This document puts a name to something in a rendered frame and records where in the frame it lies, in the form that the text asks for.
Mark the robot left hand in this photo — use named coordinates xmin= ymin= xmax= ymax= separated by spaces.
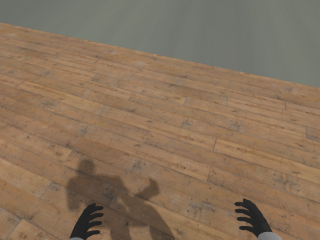
xmin=70 ymin=203 xmax=104 ymax=240

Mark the robot right hand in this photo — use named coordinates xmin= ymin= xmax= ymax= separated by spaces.
xmin=234 ymin=198 xmax=273 ymax=238

